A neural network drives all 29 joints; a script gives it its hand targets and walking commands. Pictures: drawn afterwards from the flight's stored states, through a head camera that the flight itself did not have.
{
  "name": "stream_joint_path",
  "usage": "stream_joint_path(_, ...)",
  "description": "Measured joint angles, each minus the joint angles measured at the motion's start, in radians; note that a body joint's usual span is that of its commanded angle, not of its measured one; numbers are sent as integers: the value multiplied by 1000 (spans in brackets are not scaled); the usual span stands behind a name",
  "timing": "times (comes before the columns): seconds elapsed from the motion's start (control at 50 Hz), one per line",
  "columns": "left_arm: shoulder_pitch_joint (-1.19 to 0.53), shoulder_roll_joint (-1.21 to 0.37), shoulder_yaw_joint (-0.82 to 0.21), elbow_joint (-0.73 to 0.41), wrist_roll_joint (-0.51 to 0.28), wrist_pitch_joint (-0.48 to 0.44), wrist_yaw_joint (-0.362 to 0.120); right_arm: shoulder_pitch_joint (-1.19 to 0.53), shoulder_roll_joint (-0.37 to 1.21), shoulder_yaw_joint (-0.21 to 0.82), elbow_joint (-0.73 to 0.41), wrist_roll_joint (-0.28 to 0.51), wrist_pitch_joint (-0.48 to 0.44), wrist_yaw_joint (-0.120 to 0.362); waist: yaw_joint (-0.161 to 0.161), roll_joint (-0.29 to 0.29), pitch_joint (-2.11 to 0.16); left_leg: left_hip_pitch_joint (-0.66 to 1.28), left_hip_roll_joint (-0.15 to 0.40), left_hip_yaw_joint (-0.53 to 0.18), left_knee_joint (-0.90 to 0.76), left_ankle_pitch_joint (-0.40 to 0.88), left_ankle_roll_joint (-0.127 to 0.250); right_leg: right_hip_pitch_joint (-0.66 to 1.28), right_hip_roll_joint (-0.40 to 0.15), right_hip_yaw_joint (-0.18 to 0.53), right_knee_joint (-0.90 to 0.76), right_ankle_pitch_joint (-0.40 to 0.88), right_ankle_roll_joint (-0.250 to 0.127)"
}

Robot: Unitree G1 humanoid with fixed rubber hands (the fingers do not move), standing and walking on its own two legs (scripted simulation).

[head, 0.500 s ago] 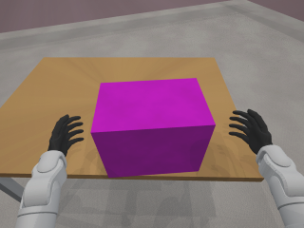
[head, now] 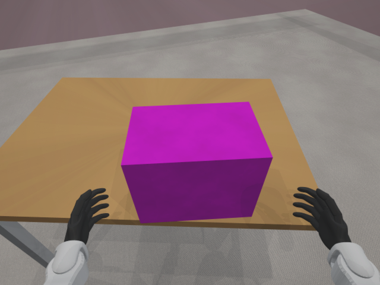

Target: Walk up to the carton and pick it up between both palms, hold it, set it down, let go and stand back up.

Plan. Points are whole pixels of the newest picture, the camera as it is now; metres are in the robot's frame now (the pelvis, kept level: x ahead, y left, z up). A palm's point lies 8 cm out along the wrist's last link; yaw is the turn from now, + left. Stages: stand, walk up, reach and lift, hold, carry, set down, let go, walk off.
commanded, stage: set down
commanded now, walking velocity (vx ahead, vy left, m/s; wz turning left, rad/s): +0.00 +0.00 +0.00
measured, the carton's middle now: (193, 163) +0.42 +0.03 +0.04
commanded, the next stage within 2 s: let go in 1.30 s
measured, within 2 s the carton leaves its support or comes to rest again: neither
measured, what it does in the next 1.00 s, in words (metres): stands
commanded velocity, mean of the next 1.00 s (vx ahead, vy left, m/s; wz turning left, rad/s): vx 0.00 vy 0.00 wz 0.00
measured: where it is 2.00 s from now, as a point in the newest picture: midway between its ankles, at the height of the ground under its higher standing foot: outside the picture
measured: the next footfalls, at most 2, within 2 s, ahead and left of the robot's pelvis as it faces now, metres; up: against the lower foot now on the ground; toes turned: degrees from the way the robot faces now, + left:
none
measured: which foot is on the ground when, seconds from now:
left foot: down 0.00-1.00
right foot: down 0.00-1.00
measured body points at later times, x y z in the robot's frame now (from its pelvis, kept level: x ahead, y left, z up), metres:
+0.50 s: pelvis +0.00 +0.00 +0.00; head +0.00 +0.01 +0.45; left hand +0.23 +0.25 -0.02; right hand +0.22 -0.23 -0.01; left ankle -0.01 +0.11 -0.75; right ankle +0.01 -0.09 -0.75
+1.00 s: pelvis +0.02 +0.01 +0.00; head +0.03 +0.02 +0.45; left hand +0.19 +0.25 -0.07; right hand +0.19 -0.22 -0.07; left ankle -0.01 +0.11 -0.75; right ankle +0.01 -0.09 -0.75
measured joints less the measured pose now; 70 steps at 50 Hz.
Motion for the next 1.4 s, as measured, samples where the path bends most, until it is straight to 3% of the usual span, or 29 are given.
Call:
stream_joint_path(0.28,5,-18,-42,128,27,-96,28,40,5,0,77,-44,-51,27,0,0,-10,-20,1,22,14,-6,5,-30,1,22,19,0,4)
stream_joint_path(0.44,21,-47,-12,150,75,-16,8,49,26,20,159,-85,-39,16,12,-13,8,9,3,26,1,-9,4,-2,4,26,7,-2,3)
stream_joint_path(0.62,88,-68,-36,160,111,9,1,79,70,22,225,-151,-66,4,11,6,33,24,3,18,11,-26,4,23,3,19,1,-13,7)
stream_joint_path(0.7,142,-70,-44,132,111,-29,0,121,83,19,215,-166,-119,-2,12,14,31,18,3,15,18,-33,5,22,4,17,-2,-16,10)
stream_joint_path(0.92,158,-52,-69,223,131,-23,-3,131,98,21,347,-214,-161,-14,17,11,51,33,7,20,36,-55,6,36,7,22,13,-34,12)
stream_joint_path(1.04,128,-55,-73,283,159,-8,-16,87,108,35,449,-235,-186,-18,0,12,56,34,9,18,47,-62,6,42,9,21,14,-36,12)
stream_joint_path(1.4,86,-71,-66,352,198,37,-16,43,100,26,577,-272,-230,-21,-24,15,61,29,14,26,87,-82,9,39,13,28,42,-45,15)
